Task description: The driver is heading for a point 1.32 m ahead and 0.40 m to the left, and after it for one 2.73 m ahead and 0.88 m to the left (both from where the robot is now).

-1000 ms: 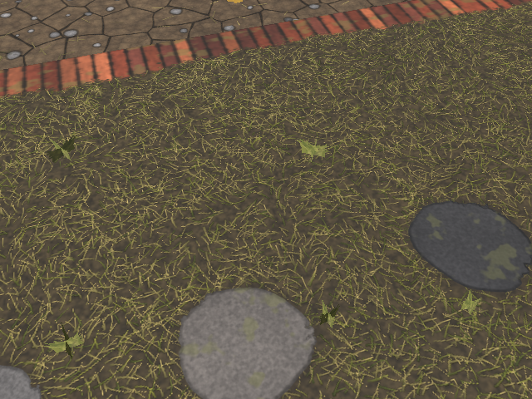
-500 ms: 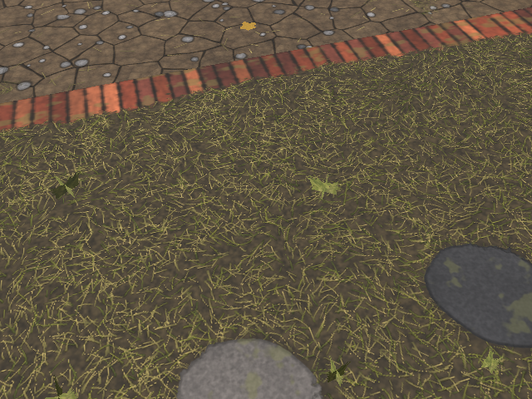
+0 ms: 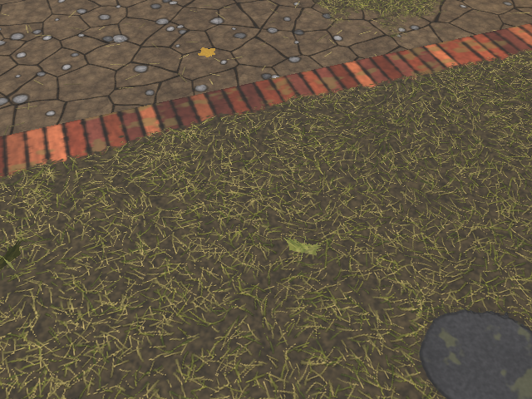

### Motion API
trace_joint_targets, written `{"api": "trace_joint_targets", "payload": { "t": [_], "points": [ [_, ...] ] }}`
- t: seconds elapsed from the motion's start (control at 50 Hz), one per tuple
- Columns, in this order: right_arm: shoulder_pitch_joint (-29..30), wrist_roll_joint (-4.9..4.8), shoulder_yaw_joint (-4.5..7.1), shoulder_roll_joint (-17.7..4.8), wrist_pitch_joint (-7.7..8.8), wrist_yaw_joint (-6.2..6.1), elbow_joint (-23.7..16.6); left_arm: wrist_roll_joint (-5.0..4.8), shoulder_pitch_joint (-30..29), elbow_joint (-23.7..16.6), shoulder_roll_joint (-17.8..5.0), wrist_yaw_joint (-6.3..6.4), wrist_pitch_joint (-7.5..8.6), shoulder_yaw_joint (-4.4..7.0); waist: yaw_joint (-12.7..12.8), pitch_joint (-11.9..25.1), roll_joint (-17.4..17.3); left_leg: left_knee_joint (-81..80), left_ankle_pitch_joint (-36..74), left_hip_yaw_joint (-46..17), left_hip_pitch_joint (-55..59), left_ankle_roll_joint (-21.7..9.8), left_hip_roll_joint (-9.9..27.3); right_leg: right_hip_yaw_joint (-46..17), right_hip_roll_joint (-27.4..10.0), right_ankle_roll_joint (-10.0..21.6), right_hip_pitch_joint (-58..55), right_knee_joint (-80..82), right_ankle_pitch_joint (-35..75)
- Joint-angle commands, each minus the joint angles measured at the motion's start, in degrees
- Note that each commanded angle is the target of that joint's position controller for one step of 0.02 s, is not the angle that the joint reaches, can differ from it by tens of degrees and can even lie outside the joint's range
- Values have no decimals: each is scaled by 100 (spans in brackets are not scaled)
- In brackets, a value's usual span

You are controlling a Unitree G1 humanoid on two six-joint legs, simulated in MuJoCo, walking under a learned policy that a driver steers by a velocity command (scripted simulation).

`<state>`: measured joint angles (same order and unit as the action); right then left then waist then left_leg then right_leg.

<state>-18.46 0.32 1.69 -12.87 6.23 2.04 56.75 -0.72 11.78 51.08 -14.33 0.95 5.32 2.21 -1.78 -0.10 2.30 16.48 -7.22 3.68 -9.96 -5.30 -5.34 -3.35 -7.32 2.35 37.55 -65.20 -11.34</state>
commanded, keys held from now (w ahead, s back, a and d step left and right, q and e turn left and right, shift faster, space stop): w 0.46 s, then w+q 0.54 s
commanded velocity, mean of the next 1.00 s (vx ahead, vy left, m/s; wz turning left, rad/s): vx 0.50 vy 0.00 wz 0.20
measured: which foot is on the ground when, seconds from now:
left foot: down 0.00-0.32, up 0.34-0.86, down 0.88-1.00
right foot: up 0.00-0.28, down 0.30-0.90, up 0.92-1.00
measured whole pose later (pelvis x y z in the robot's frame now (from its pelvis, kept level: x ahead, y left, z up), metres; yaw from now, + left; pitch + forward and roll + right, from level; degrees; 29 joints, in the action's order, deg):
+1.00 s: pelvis +0.54 +0.00 -0.02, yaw +16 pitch +2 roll +0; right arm -9.9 -0.9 4.4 -15.2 4.0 2.2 45.6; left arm -1.0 14.0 51.0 -14.7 0.2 7.2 2.4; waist 0.0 -2.5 0.2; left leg 31.1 -9.7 1.5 -23.4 -5.9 -5.2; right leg -1.1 -2.2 1.0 20.6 -71.4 -23.0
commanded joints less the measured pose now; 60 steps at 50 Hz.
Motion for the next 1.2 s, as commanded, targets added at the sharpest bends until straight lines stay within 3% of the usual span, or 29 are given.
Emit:
{"api": "trace_joint_targets", "payload": {
  "t": [0.02,0.12,0.22,0.26,0.28,0.3,0.32,0.34,0.36,0.38,0.4,0.44,0.48,0.58,0.66,0.76,0.82,0.86,0.88,0.9,0.92,0.94,0.96,0.98,1.0,1.02,1.08,1.12,1.2],
  "points": [
    [217,-6,116,-748,99,-115,-310,69,188,-247,-254,40,-25,75,264,-313,-454,-1169,394,-1221,-557,-973,1609,-8,-240,-158,179,790,883],
    [-355,-113,150,-939,10,-207,-176,0,-908,-536,-160,-58,45,29,-137,-332,-468,-1053,441,-927,92,-703,1554,248,68,-218,-14,2658,1756],
    [-677,-148,190,-989,-120,-226,-9,-59,-1474,-818,-268,-243,117,17,-251,-476,-550,-569,417,-1059,992,-614,1940,261,214,-35,-26,3418,1064],
    [-547,-152,224,-1077,-181,-237,-24,-56,-1133,-784,-426,-283,167,81,7,-298,-662,-132,1107,-1073,1133,-504,2004,388,378,135,-642,3647,652],
    [-413,-136,212,-1063,-211,-237,-61,-44,-564,-629,-591,-274,183,180,340,23,-661,541,2073,-892,1068,-387,1811,550,572,261,-1446,3779,574],
    [-358,-72,141,-880,-224,-233,-129,-35,516,-311,-926,-235,196,342,776,714,-506,1843,2436,-596,559,-213,1453,405,475,484,-2917,3705,692],
    [-740,-8,-25,-394,-147,-206,-287,83,1499,-142,-1561,-203,182,495,867,1709,544,4142,812,-138,-1429,167,767,-1607,-974,1204,-5240,3734,498],
    [-1006,-95,-124,-104,6,-170,-222,56,1738,-49,-1451,-233,143,464,785,2241,1532,5513,-2352,-608,-2912,300,139,-3797,-1670,1731,-6156,4661,-240],
    [-588,-229,43,-786,118,-146,-291,31,1389,-112,-993,-241,158,317,789,1623,968,6083,-2220,-1100,-3463,164,523,-3421,-1485,1452,-5650,4795,-455],
    [-95,-293,86,-948,161,-145,-455,30,845,-247,-761,-231,148,238,645,1006,612,6020,-1698,-938,-3535,82,837,-2510,-1289,1231,-4841,4854,-58],
    [142,-227,98,-882,143,-178,-492,54,385,-321,-610,-258,144,179,456,603,139,5670,-1212,-810,-3283,110,1082,-1867,-1037,1130,-4010,5064,471],
    [69,-132,141,-690,-15,-211,-472,105,108,-303,-370,-304,162,110,146,292,198,5092,-740,-802,-2678,162,1339,-1144,-653,991,-3135,5438,879],
    [-94,-146,132,-483,-145,-221,-413,106,266,-162,-446,-296,190,139,26,176,182,4880,-534,-729,-2585,237,1346,-709,-556,1050,-2897,5637,1352],
    [696,-158,187,-460,-217,-216,-682,165,658,84,-624,-128,172,203,195,-121,68,3753,670,-1007,-3339,329,1223,63,-554,912,-3165,5833,1786],
    [1360,-140,164,-381,-191,-123,-921,133,739,155,-685,-40,163,198,389,-329,79,2630,1465,-747,-3165,278,1058,616,-512,716,-3299,5993,1596],
    [2044,-147,107,-276,-187,53,-1340,71,1104,364,-752,13,19,234,611,-582,-5,2027,992,-430,-3535,128,1006,954,-840,632,-4337,5607,2077],
    [1976,-159,167,-399,-185,167,-1540,39,880,277,-947,63,-98,291,392,-385,182,1911,135,52,-2927,-100,711,1219,-912,472,-4555,4847,4006],
    [1031,-174,359,-722,-210,177,-1407,41,693,176,-1099,118,-185,330,-164,257,377,1854,-201,384,-1490,-348,237,1421,-797,310,-4368,3400,5694],
    [90,-181,557,-1086,-226,114,-1179,26,623,95,-1092,131,-193,311,-633,759,204,1490,123,164,3,-580,128,1511,-534,116,-3651,2072,5224],
    [-675,-170,722,-1685,-281,-32,-1045,171,738,-97,-825,107,-102,206,-728,1359,-863,1426,380,-1733,1753,-1008,1357,1526,-91,-117,-1991,102,2226],
    [-492,-139,702,-1887,-225,-10,-1201,129,1165,-320,-133,-29,142,-16,-170,2133,-1831,383,-462,-5110,3344,-2193,2591,471,1154,-345,170,-1683,-2149],
    [-579,-95,581,-1396,-210,-13,-1180,-69,476,-428,-707,-117,371,119,-519,1969,-1103,83,-580,-4797,3262,-1827,2388,-386,778,-150,782,-1898,-1920],
    [-292,-100,512,-1099,-179,-33,-1221,-189,60,-595,-800,-139,453,140,-439,1224,-835,96,-231,-3820,2549,-1547,2165,-262,528,-18,989,-1594,-1414],
    [171,-127,456,-953,-157,-16,-1340,-101,-29,-579,-743,-92,454,146,-128,750,-133,20,314,-3141,1561,-1341,1901,-208,261,-26,675,-1045,-995],
    [506,-116,402,-776,-154,-19,-1448,33,-31,-565,-801,-41,392,216,80,514,-49,-84,774,-2693,839,-1229,1700,-163,102,-87,276,-564,-791],
    [628,-73,367,-714,-160,-37,-1522,75,70,-599,-783,-41,299,243,249,420,-175,-233,971,-2520,368,-1212,1567,-184,13,-145,-75,-351,-685],
    [486,-99,424,-948,-139,-130,-1544,165,-5,-757,-595,-6,124,241,337,237,-329,-437,1508,-2111,-266,-1257,1377,-15,47,-413,-220,440,-326],
    [269,-121,463,-1085,-153,-213,-1521,185,-482,-946,-538,20,96,223,200,100,-407,-454,1554,-1918,-401,-1146,1228,62,164,-545,-95,1255,325],
    [-71,-169,464,-1076,-231,-279,-1485,117,-1301,-1212,-379,-47,143,153,-139,43,-673,-272,867,-1808,-436,-787,950,101,540,-527,-492,2945,1560]
  ]
}}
